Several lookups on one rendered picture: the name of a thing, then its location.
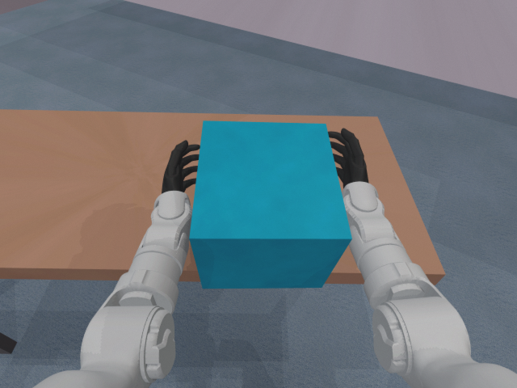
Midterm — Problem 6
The robot left forearm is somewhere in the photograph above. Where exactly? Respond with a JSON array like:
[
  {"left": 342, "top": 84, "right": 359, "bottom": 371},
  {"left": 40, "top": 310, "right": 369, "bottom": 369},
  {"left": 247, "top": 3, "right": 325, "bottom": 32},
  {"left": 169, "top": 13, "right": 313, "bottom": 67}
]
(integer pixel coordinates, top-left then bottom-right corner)
[{"left": 80, "top": 191, "right": 192, "bottom": 367}]

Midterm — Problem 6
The right robot hand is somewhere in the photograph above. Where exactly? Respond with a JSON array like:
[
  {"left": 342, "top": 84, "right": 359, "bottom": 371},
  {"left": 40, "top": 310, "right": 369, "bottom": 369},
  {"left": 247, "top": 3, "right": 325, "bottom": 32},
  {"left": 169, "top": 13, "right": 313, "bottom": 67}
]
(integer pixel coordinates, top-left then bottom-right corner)
[{"left": 328, "top": 128, "right": 368, "bottom": 188}]

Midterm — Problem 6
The right robot upper arm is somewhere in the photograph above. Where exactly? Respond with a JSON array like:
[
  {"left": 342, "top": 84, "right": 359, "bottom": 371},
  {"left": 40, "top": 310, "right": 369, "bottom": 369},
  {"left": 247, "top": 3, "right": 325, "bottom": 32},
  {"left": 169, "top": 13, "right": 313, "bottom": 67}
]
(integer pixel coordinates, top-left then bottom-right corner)
[{"left": 372, "top": 297, "right": 517, "bottom": 388}]

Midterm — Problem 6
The left robot upper arm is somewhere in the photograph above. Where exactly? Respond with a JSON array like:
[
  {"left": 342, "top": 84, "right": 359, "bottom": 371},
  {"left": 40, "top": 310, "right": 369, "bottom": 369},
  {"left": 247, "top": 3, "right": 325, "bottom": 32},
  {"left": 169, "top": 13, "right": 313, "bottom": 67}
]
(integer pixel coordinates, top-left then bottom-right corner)
[{"left": 32, "top": 306, "right": 175, "bottom": 388}]

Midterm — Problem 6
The left robot hand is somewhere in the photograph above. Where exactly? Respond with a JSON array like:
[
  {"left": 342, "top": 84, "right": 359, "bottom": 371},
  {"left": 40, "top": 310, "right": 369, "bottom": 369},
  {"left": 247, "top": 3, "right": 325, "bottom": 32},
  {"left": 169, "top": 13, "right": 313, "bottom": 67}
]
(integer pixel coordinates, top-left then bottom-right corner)
[{"left": 162, "top": 140, "right": 200, "bottom": 193}]

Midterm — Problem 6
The carton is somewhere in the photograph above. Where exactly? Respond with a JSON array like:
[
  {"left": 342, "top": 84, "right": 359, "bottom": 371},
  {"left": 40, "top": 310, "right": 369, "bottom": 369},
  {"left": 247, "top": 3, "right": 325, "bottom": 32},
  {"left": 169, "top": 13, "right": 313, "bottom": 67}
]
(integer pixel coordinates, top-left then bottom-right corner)
[{"left": 189, "top": 120, "right": 352, "bottom": 289}]

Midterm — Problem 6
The robot right forearm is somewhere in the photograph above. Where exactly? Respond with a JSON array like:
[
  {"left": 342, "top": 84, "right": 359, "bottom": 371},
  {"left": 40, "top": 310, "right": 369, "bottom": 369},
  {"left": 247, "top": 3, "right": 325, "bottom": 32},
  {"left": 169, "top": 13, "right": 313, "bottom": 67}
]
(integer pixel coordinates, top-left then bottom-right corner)
[{"left": 342, "top": 182, "right": 471, "bottom": 356}]

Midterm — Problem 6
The table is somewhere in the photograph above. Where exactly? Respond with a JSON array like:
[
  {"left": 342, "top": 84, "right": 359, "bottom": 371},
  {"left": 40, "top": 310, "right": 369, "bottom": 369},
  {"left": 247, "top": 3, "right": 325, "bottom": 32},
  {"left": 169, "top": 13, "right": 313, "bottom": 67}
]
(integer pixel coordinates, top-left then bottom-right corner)
[{"left": 0, "top": 109, "right": 446, "bottom": 354}]

